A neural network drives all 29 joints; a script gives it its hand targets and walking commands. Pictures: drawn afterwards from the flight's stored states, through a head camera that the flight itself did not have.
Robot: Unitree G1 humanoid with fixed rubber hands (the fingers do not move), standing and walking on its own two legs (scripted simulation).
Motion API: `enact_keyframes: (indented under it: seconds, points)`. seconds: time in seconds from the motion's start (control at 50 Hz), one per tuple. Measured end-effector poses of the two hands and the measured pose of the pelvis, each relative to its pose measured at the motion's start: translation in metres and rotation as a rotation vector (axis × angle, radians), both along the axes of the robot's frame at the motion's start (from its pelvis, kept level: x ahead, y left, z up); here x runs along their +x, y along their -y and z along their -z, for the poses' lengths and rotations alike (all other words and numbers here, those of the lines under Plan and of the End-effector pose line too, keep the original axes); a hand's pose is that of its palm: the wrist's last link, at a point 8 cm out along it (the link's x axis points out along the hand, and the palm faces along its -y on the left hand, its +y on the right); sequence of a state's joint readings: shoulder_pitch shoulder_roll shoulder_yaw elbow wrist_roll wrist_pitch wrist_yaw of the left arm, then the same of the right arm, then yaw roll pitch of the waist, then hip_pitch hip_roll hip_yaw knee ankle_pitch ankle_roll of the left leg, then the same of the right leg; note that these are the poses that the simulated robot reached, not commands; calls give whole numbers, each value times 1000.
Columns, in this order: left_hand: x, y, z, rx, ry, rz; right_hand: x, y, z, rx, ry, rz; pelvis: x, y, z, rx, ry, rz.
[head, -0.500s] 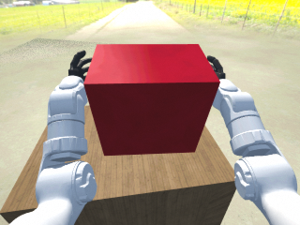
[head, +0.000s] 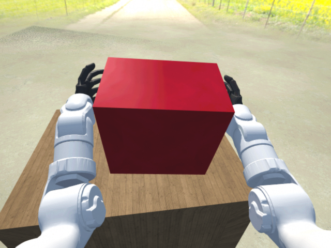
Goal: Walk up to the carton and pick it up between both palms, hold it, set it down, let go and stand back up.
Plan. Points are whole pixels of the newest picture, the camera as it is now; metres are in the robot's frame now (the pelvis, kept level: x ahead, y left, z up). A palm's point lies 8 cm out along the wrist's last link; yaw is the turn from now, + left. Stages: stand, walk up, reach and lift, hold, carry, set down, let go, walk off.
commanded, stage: set down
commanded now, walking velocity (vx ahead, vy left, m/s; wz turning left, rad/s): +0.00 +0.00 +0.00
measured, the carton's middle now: (160, 121) +0.39 +0.00 +0.18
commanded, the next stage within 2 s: none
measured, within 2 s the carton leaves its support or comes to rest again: neither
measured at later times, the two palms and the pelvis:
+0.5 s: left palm (91, 102) +0.43 +0.16 +0.22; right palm (228, 118) +0.39 -0.18 +0.19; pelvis +0.01 +0.00 +0.00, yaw +0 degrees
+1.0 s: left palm (96, 109) +0.45 +0.16 +0.19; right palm (225, 126) +0.40 -0.18 +0.16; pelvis +0.02 +0.01 +0.00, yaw +0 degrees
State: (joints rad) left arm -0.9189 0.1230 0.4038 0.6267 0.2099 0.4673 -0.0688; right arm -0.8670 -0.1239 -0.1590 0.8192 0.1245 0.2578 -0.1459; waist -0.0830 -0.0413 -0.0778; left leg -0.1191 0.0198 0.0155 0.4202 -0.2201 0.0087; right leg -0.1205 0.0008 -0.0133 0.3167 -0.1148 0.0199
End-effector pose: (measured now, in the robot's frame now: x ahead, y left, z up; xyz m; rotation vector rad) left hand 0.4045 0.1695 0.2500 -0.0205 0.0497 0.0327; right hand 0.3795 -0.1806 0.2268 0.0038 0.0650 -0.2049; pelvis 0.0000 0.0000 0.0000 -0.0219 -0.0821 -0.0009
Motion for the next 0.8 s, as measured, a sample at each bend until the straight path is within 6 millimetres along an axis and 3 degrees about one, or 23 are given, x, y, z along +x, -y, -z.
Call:
enact_keyframes:
  seconds: [0.32,0.54,0.8]
  points:
    - [17,2,26,9,-33,23,9,1,35,2,-32,20,5,-1,0,-2,-5,0]
    - [25,7,27,25,-15,48,9,4,41,-4,-14,44,8,-3,-1,-4,-10,0]
    - [40,8,49,23,-62,69,15,4,62,-14,-62,63,14,-4,-1,-5,-22,0]
